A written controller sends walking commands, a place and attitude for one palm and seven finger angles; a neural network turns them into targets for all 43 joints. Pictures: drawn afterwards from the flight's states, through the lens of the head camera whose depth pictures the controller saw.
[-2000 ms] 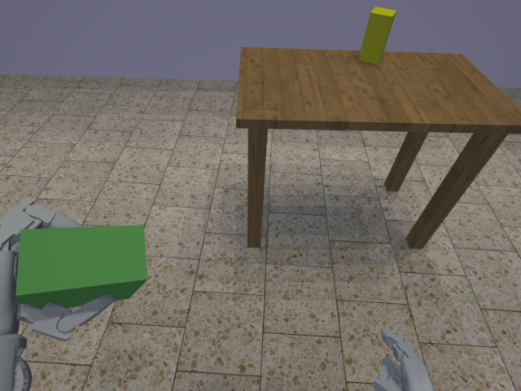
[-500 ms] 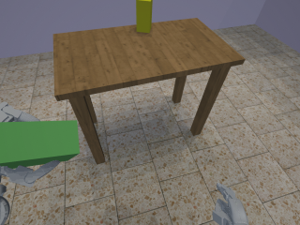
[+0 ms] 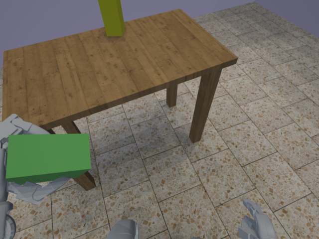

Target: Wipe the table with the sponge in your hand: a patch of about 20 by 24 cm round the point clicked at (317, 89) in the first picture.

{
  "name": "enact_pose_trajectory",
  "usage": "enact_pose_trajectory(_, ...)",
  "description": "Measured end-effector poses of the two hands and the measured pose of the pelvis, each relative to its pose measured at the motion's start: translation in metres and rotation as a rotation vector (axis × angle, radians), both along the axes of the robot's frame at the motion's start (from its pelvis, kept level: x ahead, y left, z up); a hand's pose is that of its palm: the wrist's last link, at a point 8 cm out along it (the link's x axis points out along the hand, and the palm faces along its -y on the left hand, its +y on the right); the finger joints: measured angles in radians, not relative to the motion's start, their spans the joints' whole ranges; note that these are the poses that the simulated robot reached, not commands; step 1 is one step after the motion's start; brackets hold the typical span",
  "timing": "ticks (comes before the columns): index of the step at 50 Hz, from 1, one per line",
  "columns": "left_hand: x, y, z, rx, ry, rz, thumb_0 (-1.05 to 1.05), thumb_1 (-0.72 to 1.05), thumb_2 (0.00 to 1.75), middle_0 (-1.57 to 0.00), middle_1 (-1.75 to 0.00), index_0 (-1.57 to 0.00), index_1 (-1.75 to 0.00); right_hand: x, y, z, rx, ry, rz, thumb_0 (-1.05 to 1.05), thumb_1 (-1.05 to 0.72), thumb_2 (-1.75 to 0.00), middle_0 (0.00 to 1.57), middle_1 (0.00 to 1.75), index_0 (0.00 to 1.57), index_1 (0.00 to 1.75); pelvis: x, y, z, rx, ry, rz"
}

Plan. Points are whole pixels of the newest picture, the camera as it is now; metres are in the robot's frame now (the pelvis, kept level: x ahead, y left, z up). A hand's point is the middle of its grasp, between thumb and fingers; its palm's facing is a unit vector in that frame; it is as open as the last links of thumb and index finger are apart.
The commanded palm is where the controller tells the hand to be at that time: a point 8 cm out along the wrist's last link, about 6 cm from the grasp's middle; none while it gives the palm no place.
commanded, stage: take the last steps up to it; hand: left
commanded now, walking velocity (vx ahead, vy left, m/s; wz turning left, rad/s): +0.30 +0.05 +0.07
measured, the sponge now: (61, 159) +0.24 +0.19 +0.15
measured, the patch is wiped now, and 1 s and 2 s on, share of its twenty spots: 0.00 0.00 0.00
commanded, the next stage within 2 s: come to a stop and stand still in 0.98 s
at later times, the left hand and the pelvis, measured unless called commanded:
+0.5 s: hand (33, 105) +0.33 +0.25 +0.19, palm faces +0.41 -0.83 -0.38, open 10.5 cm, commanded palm +0.27 +0.30 +0.19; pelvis +0.11 +0.02 +0.01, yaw +0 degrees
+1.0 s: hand (75, 77) +0.41 +0.20 +0.19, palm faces +0.35 -0.80 -0.49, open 10.5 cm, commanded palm +0.35 +0.25 +0.19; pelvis +0.20 -0.03 +0.01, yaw +2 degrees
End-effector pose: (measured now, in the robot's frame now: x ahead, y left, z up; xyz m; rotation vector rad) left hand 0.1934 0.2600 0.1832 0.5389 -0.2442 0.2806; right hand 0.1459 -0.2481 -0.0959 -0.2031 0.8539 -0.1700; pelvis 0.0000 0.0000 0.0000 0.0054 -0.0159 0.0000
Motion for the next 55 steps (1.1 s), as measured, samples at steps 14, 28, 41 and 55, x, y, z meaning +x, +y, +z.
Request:
enact_pose_trajectory(14, 0.047, 0.036, 0.02, 0.008, -0.157, 0.053, 0.0, -0.51, 0.99, -0.69, -1.36, -0.7, -1.35, 0.072, 0.007, 0.026, -0.075, -0.062, 0.001, 0.02, -0.91, -0.9, 0.2, 0.3, 0.19, 0.29, 0.08, 0.015, -0.001, -0.002, -0.001, -0.001)
enact_pose_trajectory(28, 0.095, 0.02, 0.035, 0.014, -0.148, 0.013, 0.0, -0.51, 0.99, -0.69, -1.36, -0.7, -1.35, 0.133, 0.074, 0.023, 0.112, -0.117, 0.099, 0.02, -0.9, -0.9, 0.21, 0.3, 0.2, 0.3, 0.121, 0.01, 0.01, -0.026, -0.003, 0.008)
enact_pose_trajectory(41, 0.147, -0.016, -0.007, -0.07, 0.031, 0.144, 0.0, -0.51, 0.99, -0.69, -1.36, -0.7, -1.36, 0.171, -0.018, -0.003, 0.031, 0.006, 0.062, 0.02, -0.9, -0.9, 0.21, 0.3, 0.2, 0.3, 0.17, -0.033, 0.007, 0.023, 0.001, 0.034)
enact_pose_trajectory(55, 0.192, 0.0, 0.026, 0.053, -0.131, 0.031, 0.0, -0.51, 0.99, -0.69, -1.36, -0.7, -1.36, 0.231, -0.03, 0.028, -0.091, -0.067, 0.008, 0.02, -0.91, -0.9, 0.2, 0.3, 0.19, 0.29, 0.224, -0.016, 0.0, 0.011, 0.008, 0.031)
